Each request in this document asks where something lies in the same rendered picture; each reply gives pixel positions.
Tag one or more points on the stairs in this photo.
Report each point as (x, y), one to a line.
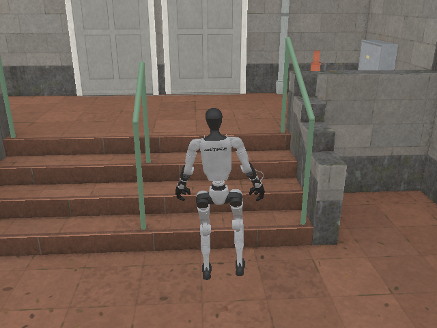
(78, 196)

